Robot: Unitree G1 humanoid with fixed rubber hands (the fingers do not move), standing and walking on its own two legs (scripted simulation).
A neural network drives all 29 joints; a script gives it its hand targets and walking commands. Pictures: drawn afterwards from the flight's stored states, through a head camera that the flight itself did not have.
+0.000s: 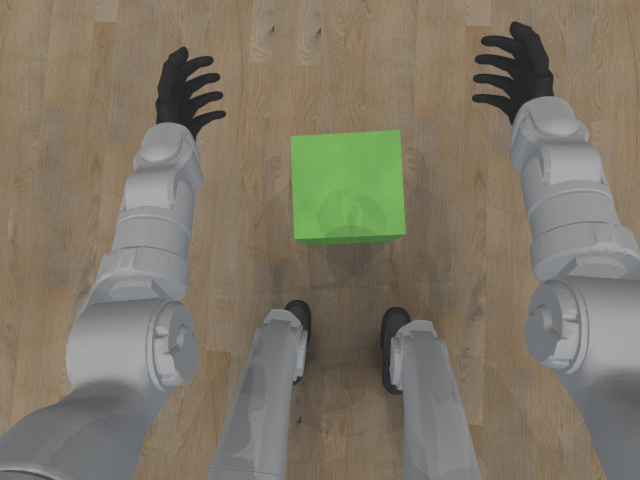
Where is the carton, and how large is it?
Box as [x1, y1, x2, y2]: [291, 130, 405, 245]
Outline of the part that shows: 399,130 291,136 293,221 295,239 306,245 390,241 405,234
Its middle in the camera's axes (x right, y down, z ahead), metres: +0.06 -0.09 +0.86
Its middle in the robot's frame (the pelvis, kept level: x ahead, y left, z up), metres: +0.49 +0.02 -0.51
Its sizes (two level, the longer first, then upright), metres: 0.210 0.200 0.250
